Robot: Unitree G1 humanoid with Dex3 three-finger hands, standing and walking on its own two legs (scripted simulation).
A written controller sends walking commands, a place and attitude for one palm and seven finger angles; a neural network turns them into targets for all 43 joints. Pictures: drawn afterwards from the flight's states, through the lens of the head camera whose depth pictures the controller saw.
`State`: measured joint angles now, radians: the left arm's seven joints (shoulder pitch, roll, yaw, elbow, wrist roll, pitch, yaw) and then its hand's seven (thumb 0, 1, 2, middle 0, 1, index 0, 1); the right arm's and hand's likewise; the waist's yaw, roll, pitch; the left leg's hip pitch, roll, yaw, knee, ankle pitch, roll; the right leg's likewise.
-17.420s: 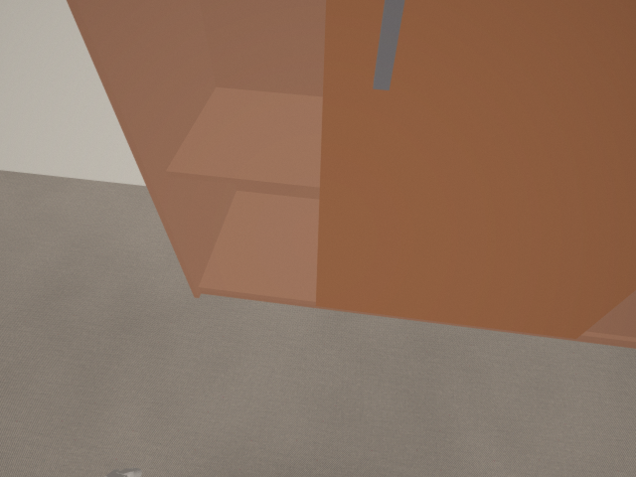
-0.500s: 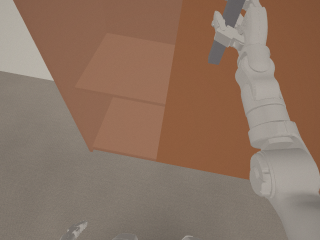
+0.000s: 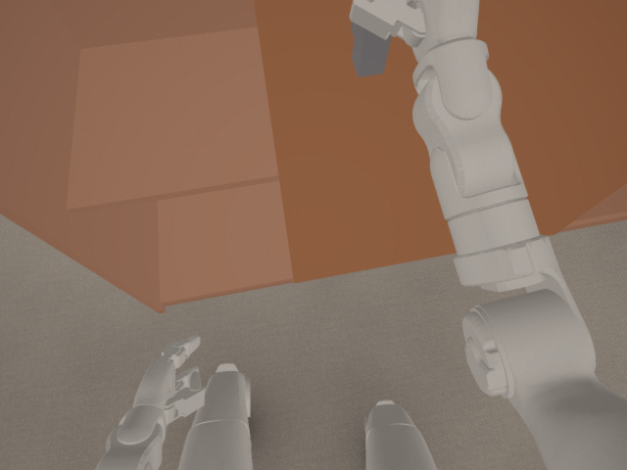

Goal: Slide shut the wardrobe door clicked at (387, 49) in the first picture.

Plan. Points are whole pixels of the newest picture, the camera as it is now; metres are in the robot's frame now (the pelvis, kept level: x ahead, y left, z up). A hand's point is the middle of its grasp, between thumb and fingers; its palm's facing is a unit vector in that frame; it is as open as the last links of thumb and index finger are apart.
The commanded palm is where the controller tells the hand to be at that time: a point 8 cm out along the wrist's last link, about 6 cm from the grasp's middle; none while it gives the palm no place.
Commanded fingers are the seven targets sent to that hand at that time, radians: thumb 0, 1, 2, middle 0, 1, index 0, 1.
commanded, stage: step sideways, sliding the door along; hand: right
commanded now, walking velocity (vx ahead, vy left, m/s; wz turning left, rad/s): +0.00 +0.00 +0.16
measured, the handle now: out of the picture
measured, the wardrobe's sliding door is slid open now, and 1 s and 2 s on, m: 0.41 0.09 0.00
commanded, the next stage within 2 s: stop walking and hold the door there in 1.84 s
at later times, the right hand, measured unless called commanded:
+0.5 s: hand (232, 7) +0.46 +0.04 +0.25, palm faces +0.09 +0.99 -0.12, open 6.7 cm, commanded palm +0.44 +0.09 +0.25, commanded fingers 0.00 -0.90 -0.90 0.45 1.40 0.45 1.40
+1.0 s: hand out of the picture +0.42 +0.25 +0.24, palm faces -0.36 +0.92 -0.15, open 7.8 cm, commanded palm +0.43 +0.20 +0.25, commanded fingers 0.00 -0.90 -0.90 0.45 1.40 0.45 1.40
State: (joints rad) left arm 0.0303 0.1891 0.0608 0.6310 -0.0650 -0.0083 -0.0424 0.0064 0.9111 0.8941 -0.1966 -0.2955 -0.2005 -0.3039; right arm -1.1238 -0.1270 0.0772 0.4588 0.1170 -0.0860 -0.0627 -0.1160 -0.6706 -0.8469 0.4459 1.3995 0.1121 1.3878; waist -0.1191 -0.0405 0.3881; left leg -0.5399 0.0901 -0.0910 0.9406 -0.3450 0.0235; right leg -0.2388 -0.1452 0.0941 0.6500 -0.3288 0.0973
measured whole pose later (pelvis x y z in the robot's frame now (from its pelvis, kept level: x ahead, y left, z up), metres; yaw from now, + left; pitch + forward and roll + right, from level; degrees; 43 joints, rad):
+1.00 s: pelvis +0.07 +0.20 +0.00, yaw +4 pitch -5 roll +1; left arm -0.02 0.16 0.04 0.61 -0.04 0.02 -0.05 0.01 0.91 0.89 -0.20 -0.30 -0.20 -0.30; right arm -0.63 -0.04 0.24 -0.05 0.06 -0.12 -0.10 -0.10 -0.62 -0.68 0.50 1.40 0.04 1.28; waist -0.01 -0.12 0.29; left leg -0.27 -0.04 0.09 0.63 -0.28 0.07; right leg -0.28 -0.19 -0.08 0.85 -0.39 0.06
